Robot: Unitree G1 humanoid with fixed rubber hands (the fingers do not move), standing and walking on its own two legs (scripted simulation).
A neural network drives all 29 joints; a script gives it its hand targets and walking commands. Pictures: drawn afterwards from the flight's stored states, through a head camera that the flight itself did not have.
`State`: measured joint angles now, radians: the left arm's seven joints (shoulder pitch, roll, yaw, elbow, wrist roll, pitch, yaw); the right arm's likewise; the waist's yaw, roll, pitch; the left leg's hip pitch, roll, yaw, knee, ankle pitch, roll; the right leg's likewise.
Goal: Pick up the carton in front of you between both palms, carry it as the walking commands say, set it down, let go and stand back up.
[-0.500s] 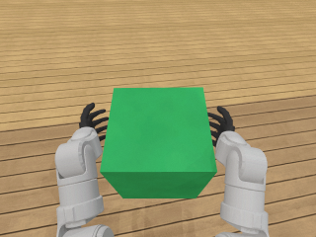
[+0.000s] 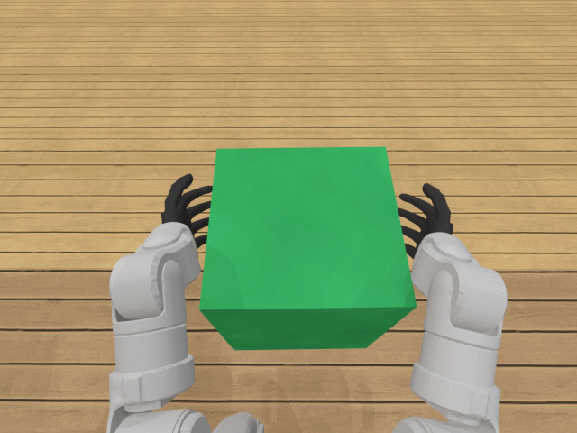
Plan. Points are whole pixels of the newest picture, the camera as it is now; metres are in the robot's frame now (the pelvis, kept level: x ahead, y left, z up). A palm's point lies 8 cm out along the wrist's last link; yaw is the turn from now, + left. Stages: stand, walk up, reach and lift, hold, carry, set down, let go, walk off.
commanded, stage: carry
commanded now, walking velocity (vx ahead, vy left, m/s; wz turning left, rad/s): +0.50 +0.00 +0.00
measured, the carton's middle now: (300, 260) +0.36 +0.02 +0.06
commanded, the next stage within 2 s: none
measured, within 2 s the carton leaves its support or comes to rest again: neither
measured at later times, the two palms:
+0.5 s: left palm (227, 79) +0.65 +0.17 +0.18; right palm (407, 88) +0.63 -0.14 +0.18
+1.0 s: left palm (254, 5) +0.96 +0.17 +0.20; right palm (393, 9) +0.94 -0.14 +0.21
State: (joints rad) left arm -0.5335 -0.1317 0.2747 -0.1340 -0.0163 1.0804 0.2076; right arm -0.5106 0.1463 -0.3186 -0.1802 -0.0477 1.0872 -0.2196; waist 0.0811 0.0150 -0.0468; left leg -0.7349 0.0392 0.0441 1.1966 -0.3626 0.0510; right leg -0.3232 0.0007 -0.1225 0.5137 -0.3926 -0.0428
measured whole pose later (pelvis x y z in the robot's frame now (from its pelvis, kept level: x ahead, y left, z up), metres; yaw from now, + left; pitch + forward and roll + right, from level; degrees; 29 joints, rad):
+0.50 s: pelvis +0.31 +0.02 +0.03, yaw +0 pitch +5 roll +0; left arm -0.52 -0.11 0.31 -0.17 0.05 1.08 0.21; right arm -0.51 0.15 -0.24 -0.18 0.00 1.09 -0.22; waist -0.05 -0.01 -0.08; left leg -0.19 0.01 0.11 0.44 -0.46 0.02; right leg -0.71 -0.07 -0.08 0.82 -0.30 -0.03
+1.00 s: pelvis +0.61 +0.03 +0.05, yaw -1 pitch +4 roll +2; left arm -0.53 -0.11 0.28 -0.15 0.04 1.10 0.21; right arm -0.55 0.12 -0.28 -0.11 -0.03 1.09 -0.22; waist -0.02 -0.04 -0.09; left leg -0.60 0.01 0.17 0.70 -0.30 0.07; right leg -0.17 -0.09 -0.09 0.66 -0.53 0.01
